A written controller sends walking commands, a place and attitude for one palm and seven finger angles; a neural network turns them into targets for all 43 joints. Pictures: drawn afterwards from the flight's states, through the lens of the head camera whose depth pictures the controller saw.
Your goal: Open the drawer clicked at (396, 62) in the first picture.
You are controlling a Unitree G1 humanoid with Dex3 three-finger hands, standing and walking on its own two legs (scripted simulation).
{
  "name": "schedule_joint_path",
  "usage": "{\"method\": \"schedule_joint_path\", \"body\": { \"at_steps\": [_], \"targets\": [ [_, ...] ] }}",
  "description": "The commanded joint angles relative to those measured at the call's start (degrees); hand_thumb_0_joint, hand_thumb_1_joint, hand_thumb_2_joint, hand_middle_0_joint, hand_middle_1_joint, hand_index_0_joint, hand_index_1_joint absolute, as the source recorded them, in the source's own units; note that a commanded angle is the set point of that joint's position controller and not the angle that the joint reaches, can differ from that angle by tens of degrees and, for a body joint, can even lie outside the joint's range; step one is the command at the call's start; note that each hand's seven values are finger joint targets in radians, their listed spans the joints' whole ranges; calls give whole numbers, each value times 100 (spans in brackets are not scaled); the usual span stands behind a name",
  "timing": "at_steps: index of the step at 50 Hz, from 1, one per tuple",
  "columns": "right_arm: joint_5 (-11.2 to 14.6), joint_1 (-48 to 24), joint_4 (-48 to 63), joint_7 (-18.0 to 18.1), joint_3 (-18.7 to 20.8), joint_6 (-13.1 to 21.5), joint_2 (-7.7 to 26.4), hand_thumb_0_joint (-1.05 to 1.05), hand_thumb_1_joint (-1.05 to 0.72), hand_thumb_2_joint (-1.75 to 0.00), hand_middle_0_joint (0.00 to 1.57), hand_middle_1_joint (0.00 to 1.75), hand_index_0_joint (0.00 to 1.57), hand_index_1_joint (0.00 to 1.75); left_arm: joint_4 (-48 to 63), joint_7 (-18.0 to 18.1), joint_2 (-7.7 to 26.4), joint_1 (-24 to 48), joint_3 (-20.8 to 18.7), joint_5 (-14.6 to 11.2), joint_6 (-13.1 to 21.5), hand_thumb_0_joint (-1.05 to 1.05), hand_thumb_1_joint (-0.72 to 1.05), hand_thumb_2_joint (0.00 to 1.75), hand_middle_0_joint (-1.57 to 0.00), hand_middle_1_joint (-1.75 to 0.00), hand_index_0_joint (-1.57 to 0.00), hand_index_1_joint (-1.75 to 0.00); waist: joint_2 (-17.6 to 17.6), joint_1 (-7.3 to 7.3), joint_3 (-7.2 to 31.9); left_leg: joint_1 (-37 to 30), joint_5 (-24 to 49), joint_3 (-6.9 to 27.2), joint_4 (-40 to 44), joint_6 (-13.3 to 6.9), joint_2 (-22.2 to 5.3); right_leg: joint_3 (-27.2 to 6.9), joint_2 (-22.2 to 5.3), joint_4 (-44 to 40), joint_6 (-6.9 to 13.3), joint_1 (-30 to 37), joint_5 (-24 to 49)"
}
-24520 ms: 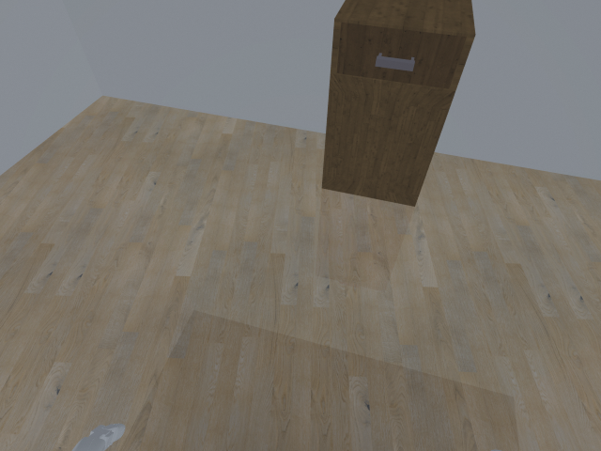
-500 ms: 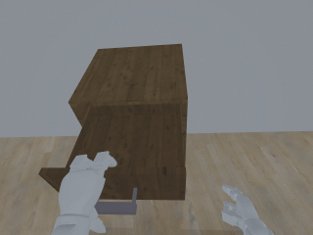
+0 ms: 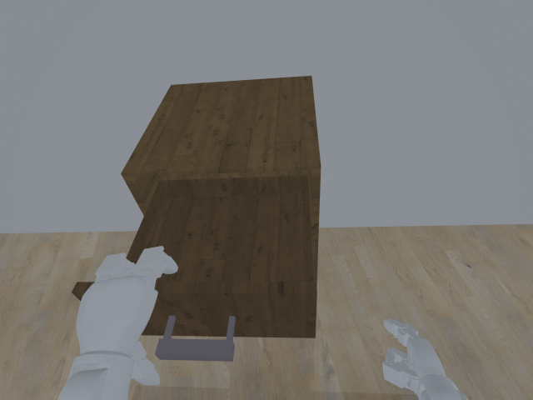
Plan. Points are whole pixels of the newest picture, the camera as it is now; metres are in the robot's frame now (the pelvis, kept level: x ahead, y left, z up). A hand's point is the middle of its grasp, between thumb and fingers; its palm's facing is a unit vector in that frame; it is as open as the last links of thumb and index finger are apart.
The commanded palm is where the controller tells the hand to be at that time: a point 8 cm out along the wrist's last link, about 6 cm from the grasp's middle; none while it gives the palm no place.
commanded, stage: draw the hand back to the body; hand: left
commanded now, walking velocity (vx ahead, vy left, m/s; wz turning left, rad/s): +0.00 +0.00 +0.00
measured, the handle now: (198, 335) +0.23 +0.19 -0.08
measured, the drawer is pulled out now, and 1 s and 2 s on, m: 0.30 0.30 0.30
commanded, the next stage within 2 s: step back with the hand held close in 1.30 s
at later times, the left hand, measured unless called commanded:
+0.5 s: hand (131, 307) +0.18 +0.20 +0.12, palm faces +0.29 -0.87 -0.41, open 13.4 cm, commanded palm +0.14 +0.25 +0.15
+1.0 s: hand (80, 274) +0.19 +0.26 +0.16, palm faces +0.42 -0.80 -0.42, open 9.5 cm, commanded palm +0.14 +0.30 +0.18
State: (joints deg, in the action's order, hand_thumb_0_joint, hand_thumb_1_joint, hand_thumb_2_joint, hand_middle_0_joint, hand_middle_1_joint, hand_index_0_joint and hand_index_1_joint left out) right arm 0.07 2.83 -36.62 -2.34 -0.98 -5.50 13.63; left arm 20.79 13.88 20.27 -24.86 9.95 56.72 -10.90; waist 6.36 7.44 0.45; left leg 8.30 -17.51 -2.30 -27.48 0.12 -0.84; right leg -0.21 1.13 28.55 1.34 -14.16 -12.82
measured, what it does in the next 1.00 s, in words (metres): stands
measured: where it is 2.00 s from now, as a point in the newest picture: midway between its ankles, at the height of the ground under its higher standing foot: outside the picture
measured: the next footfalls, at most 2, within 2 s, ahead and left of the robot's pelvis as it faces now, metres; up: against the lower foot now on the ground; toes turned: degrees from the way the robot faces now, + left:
none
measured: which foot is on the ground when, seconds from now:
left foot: down 0.00-1.00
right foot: down 0.00-1.00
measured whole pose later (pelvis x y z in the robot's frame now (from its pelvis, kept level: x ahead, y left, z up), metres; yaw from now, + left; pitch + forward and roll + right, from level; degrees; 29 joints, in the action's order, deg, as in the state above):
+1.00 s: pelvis +0.02 +0.02 +0.00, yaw +2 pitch -3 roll -1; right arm -0.7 10.5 -36.5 3.8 -0.9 8.8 11.8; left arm 29.8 6.7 19.6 -31.0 -15.8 -1.3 6.7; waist 3.0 3.9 -1.5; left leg 3.6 -17.8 -0.1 -24.6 -0.7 -0.2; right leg 1.9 0.4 22.8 0.1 -7.2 -12.4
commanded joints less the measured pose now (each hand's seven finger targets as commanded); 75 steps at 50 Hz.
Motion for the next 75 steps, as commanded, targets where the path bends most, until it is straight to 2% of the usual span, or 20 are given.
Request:
{"method": "schedule_joint_path", "body": {
  "at_steps": [1, 9, 10, 15, 16, 17, 18, 19, 20, 23, 29, 34, 45, 52, 55, 60, 70, 71, 73, 75],
  "targets": [
    [34, -1196, 1042, 103, 140, 322, 414, 0, -90, -90, 20, 30, 20, 30, 1258, 32, 802, 585, -626, -3, 91, 0, -50, 30, -30, -120, -30, -120, -656, -19, 612, 225, 1153, 127, 471, -176, 156, -371, -10, -649, 81, 688, 460],
    [25, -1195, 1051, 224, 117, 359, 503, 0, -90, -90, 20, 30, 20, 30, 1310, 50, 1282, 420, -1311, -84, 280, 0, -50, 30, -30, -120, -30, -120, -362, 54, 719, 237, 1109, 191, 554, -100, 110, -464, 4, -701, 89, 837, 481],
    [-15, -1073, 1089, 194, 88, 385, 452, 0, -90, -90, 20, 30, 20, 30, 1431, 42, 1055, 344, -1105, -36, 304, 0, -50, 30, -30, -120, -30, -120, -462, 102, 818, 199, 1273, 170, 524, -129, 138, -313, -51, -640, 94, 878, 593],
    [-2, -1074, 1088, 216, 105, 357, 512, 0, -90, -90, 20, 30, 20, 30, 1522, -26, 1153, 197, -1292, -213, 284, 0, -50, 30, -30, -120, -30, -120, -494, 59, 714, 198, 1288, 188, 576, -120, 110, -283, -64, -693, 76, 862, 639],
    [94, -700, 1555, 320, 100, 754, 32, 0, -90, -90, 20, 30, 20, 30, 1918, -398, -838, 160, -882, -4624, 862, 0, -47, 32, -30, -118, -30, -118, -1545, -558, 223, -366, 862, 263, 494, -352, -139, 164, 18, -626, -3, 751, 395],
    [50, -636, 1476, 436, 78, 1058, 200, 0, -90, -90, 20, 30, 20, 30, 1585, -479, -152, -380, -1270, -4880, 1192, 0, -43, 33, -29, -115, -29, -115, -1796, -426, 301, -319, 555, 240, 552, -360, -178, 201, -12, -678, -69, 751, 56],
    [55, -696, 1421, 507, 43, 1182, 240, 0, -90, -90, 20, 30, 20, 30, 1677, -479, 73, -385, -1486, -4929, 1327, 0, -40, 34, -29, -113, -29, -113, -1516, -362, 154, -252, 416, 226, 617, -350, -143, 112, -15, -799, -60, 656, -100],
    [-3, -597, 1344, 661, 21, 1213, 309, 0, -90, -90, 20, 30, 20, 30, 1822, -465, 489, -614, -2075, -5289, 1482, 0, -36, 36, -29, -111, -29, -111, -1393, -342, 105, -210, 467, 272, 691, -283, -200, 131, -76, -918, -74, 665, -164],
    [-60, -501, 1382, 729, -13, 1370, 303, 0, -90, -90, 20, 30, 20, 30, 2368, -470, 500, -206, -2096, -5345, 1667, 0, -32, 37, -29, -109, -29, -109, -579, -294, 264, -264, 738, 144, 619, -254, -81, 65, -174, -939, -45, 763, 104],
    [-164, -60, 1199, 781, -38, 1622, 264, 0, -90, -90, 20, 30, 20, 30, 2536, -409, 639, -56, -2388, -5471, 1864, 0, -22, 42, -28, -102, -28, -102, 374, -341, 302, -279, 1337, 152, 665, -95, -53, 155, -235, -835, 36, 1008, 675],
    [-155, -32, 1063, 715, 77, 1768, 324, 0, -90, -90, 20, 30, 20, 30, 2038, -635, 369, -213, -2430, -5668, 1963, 0, -1, 51, -26, -88, -26, -88, -346, -385, -169, -172, 1497, 223, 697, -83, -132, 212, -163, -960, 27, 906, 834],
    [-138, -24, 1000, 646, 171, 1792, 390, 0, -90, -90, 20, 30, 20, 30, 1982, -722, 400, -433, -2570, -5721, 2052, 0, 17, 58, -25, -77, -25, -77, -619, -340, 254, -216, 1926, 247, 654, -77, -158, 230, -169, -808, 11, 1145, 1228],
    [-93, 28, 969, 688, 204, 1790, 349, 0, -90, -90, 20, 30, 20, 30, 2228, -624, 747, -310, -3158, -5806, 2142, 0, 55, 75, -22, -52, -22, -52, -90, -339, 402, -214, 2119, 253, 638, 7, -171, 218, -219, -746, 33, 1148, 1335],
    [-36, 6, 936, 670, 234, 1730, 378, 0, -90, -90, 20, 30, 20, 30, 1778, -659, 594, -329, -3139, -5867, 2081, 0, 80, 86, -21, -37, -21, -37, -561, -372, 118, -64, 1853, 290, 670, -14, -215, 260, -217, -744, 0, 937, 1118],
    [-35, -27, 975, 665, 232, 1743, 396, 0, -90, -90, 20, 30, 20, 30, 1973, -670, 642, -202, -3121, -5855, 2112, 0, 90, 90, -20, -30, -20, -30, -321, -377, 221, -77, 1731, 277, 659, -26, -195, 220, -251, -733, 7, 937, 1051],
    [-47, -5, 1012, 664, 204, 1804, 362, 0, -90, -90, 20, 30, 20, 30, 2304, -607, 841, -215, -3270, -5840, 2153, 0, 90, 90, -20, -30, -20, -30, 7, -335, 515, -129, 1812, 289, 605, -3, -160, 194, -281, -662, 28, 1060, 1135],
    [-17, -7, 954, 663, 218, 1766, 349, 0, -90, -90, 20, 30, 20, 30, 2022, -615, 711, -272, -3205, -5853, 2107, 0, 90, 90, -20, -30, -20, -30, -328, -386, 289, -73, 1736, 285, 538, -34, -186, 203, -286, -692, 6, 872, 1136],
    [20, 220, 1167, 716, 191, 1634, 504, 0, -90, -90, 20, 30, 20, 30, 2417, -541, 1433, 443, -4099, -5897, 2440, 0, 90, 90, -20, -30, -20, -30, -420, -675, -224, 243, 1208, 465, 427, -143, -227, -422, -486, -975, 2, 290, 1417],
    [-48, 142, 1117, 765, 232, 1527, 478, 0, -90, -90, 20, 30, 20, 30, 1845, -602, 791, -314, -3559, -5808, 2459, 0, 90, 90, -20, -30, -20, -30, -974, -767, 43, 45, 1263, 572, 243, -186, -221, -488, -637, -936, 2, 222, 1723],
    [-41, 146, 1180, 767, 259, 1499, 485, 0, -90, -90, 20, 30, 20, 30, 1940, -607, 734, -518, -3524, -5791, 2519, 0, 90, 90, -20, -30, -20, -30, -599, -752, 429, -37, 1685, 495, 176, -183, -253, -455, -729, -747, 14, 372, 2074]
  ]
}}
